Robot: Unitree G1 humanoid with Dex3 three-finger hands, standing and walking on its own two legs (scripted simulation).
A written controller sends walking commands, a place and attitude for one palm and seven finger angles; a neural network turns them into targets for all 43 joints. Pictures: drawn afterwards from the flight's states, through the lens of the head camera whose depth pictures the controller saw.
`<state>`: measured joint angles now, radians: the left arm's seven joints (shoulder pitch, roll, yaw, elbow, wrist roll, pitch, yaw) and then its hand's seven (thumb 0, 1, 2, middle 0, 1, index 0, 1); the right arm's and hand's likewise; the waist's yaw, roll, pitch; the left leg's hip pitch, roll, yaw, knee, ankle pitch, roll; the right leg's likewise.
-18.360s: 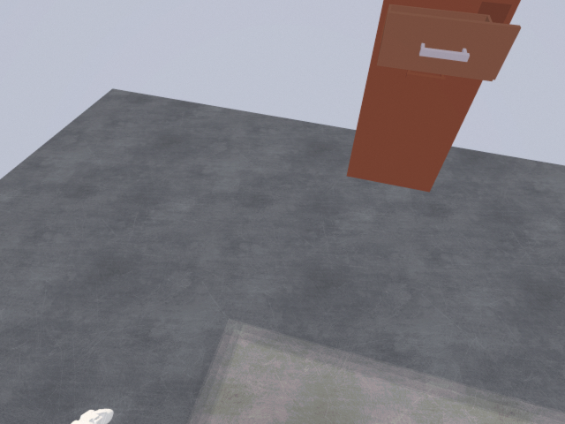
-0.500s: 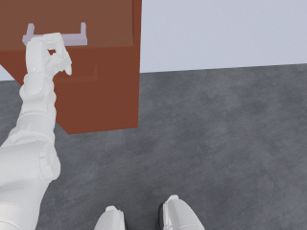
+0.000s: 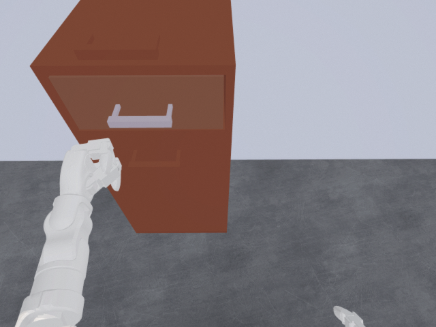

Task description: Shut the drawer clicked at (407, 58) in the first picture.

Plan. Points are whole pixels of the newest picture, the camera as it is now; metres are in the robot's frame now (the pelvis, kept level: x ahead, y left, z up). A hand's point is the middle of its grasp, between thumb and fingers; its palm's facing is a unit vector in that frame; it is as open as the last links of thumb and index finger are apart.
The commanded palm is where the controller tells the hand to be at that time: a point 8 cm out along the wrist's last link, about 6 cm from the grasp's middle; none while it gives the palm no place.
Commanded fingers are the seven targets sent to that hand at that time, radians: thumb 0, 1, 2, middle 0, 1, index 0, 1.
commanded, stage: draw the hand back to the body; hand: left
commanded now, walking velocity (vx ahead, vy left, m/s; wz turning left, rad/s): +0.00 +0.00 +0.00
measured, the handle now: (142, 115) +0.57 +0.19 +0.04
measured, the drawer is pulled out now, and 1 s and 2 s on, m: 0.00 0.00 0.00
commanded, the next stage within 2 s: step back with the hand held close in 0.96 s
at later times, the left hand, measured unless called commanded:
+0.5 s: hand (50, 229) +0.23 +0.22 +0.15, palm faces +0.34 -0.89 -0.30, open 3.3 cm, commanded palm +0.18 +0.26 +0.17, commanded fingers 0.00 0.90 0.90 -1.40 -1.60 -1.40 -1.60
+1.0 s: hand out of the picture +0.14 +0.25 +0.18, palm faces +0.46 -0.80 -0.39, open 3.2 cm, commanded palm +0.10 +0.28 +0.20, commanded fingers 0.00 0.90 0.90 -1.40 -1.60 -1.40 -1.60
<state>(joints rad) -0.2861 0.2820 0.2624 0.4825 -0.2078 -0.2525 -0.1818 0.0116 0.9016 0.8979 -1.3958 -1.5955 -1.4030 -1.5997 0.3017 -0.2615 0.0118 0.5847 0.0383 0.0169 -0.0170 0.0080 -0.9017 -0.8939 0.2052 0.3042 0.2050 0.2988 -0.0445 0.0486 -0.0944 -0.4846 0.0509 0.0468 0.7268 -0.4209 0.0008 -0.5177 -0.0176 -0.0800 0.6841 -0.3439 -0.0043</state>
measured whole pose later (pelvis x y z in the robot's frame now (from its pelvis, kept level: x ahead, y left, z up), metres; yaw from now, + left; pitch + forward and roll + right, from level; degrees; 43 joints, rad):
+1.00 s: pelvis -0.03 +0.00 +0.03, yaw +1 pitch -6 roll -1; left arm 0.50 0.30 0.28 -0.41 -0.04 -0.12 0.12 0.01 0.90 0.90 -1.40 -1.59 -1.41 -1.60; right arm 0.20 -0.23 0.02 0.65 -0.01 -0.14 -0.09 0.01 -0.90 -0.89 0.21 0.30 0.21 0.30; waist 0.08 0.08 0.04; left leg -0.05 0.03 0.04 0.42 -0.26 0.00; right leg -0.08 -0.02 -0.09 0.38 -0.19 0.00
